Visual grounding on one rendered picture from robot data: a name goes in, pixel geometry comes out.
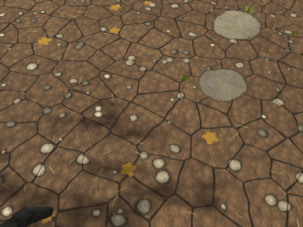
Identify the robot left hand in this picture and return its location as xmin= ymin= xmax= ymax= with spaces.
xmin=0 ymin=206 xmax=54 ymax=227

